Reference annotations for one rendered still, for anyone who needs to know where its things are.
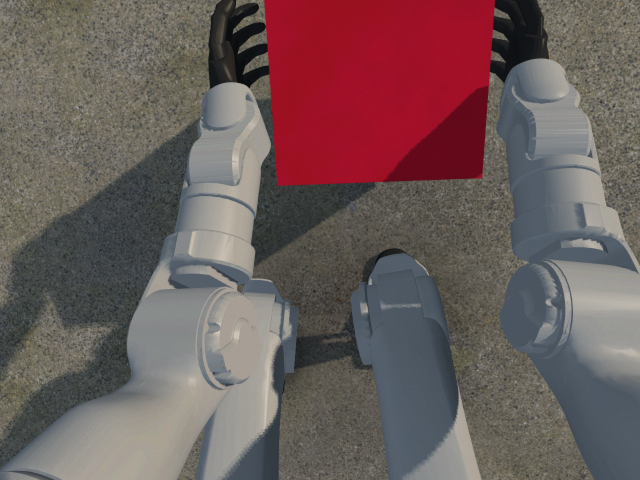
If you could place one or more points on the carton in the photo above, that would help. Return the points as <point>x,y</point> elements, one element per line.
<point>378,90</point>

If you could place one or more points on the robot left upper arm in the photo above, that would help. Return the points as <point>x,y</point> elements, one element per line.
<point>186,349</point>

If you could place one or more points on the robot left forearm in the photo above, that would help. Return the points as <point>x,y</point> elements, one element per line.
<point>211,244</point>

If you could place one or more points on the left robot shin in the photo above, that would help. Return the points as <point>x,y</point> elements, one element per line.
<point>262,286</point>

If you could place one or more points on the robot right hand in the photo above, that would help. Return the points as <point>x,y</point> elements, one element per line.
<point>527,38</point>

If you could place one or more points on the left robot thigh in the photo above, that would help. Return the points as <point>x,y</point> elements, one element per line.
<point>241,438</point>

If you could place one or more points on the robot right upper arm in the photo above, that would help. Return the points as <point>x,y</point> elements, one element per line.
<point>580,325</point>

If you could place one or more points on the robot left hand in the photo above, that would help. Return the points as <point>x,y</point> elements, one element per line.
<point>225,64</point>

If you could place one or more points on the robot right forearm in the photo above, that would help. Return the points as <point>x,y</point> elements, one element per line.
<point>554,173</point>

